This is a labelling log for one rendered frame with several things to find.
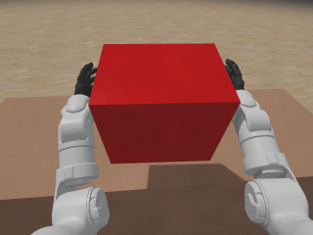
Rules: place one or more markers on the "pedestal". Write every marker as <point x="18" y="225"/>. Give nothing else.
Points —
<point x="165" y="198"/>

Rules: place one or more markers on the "robot right upper arm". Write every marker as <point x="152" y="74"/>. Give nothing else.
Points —
<point x="279" y="205"/>

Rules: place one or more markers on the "robot right forearm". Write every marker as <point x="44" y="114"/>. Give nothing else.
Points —
<point x="262" y="156"/>

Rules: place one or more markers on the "robot left forearm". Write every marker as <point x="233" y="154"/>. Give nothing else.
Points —
<point x="76" y="146"/>

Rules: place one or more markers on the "right robot hand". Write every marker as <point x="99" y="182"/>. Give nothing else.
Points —
<point x="235" y="74"/>

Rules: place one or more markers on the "robot left upper arm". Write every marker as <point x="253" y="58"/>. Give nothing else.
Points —
<point x="78" y="212"/>

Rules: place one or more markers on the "left robot hand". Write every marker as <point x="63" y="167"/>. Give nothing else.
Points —
<point x="84" y="80"/>

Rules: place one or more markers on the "carton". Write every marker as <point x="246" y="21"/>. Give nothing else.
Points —
<point x="162" y="103"/>

